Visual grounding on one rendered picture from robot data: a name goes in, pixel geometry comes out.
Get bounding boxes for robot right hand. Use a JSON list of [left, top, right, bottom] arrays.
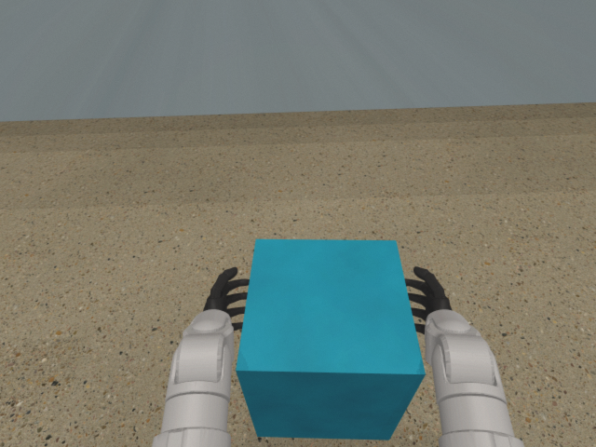
[[405, 266, 452, 335]]

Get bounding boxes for robot left hand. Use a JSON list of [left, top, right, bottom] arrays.
[[203, 267, 250, 331]]

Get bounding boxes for right robot forearm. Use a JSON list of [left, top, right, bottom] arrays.
[[425, 309, 524, 447]]

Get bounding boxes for carton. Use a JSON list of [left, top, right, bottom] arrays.
[[236, 239, 426, 440]]

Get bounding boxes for left robot forearm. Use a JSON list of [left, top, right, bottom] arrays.
[[152, 309, 235, 447]]

